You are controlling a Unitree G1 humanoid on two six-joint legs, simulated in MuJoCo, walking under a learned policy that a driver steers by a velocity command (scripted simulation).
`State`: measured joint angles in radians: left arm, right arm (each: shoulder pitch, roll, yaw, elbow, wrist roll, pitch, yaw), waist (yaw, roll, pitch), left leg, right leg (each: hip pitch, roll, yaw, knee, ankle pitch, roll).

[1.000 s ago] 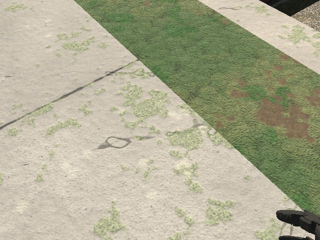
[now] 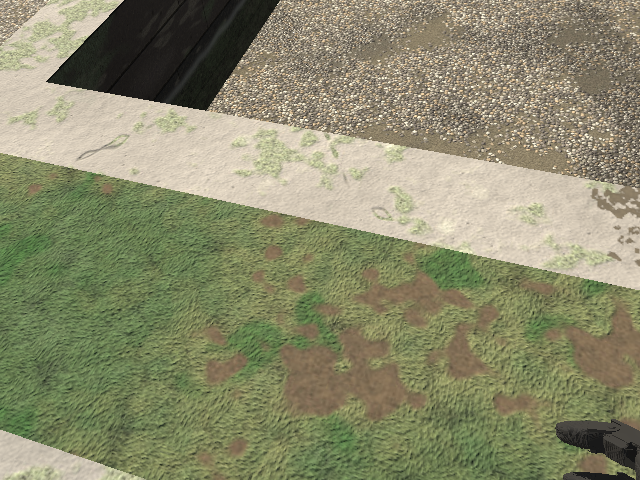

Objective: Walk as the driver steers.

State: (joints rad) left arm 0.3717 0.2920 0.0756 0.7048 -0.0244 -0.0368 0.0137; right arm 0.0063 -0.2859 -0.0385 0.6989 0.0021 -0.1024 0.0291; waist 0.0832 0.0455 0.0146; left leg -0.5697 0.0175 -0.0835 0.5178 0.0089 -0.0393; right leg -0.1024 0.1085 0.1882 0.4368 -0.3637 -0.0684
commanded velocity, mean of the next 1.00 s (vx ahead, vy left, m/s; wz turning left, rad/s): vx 0.50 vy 0.00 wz -0.57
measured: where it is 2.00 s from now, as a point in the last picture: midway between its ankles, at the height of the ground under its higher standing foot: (536, 312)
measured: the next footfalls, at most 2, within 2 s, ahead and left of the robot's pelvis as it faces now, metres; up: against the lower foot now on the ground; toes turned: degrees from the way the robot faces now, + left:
left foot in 0.06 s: +0.21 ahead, +0.13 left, +0.00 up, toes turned -5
right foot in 0.56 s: +0.42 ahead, -0.19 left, +0.00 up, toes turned -23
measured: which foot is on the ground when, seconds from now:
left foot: up 0.00-0.04, down 0.06-0.56, up 0.58-1.00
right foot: down 0.00-0.06, up 0.08-0.54, down 0.56-1.00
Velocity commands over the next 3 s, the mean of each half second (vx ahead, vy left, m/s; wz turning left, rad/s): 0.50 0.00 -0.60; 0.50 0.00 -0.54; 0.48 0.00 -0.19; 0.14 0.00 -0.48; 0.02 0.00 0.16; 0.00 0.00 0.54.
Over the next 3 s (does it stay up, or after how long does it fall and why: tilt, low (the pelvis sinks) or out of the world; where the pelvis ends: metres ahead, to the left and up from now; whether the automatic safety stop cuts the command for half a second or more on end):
stays up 0.81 -0.26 0.00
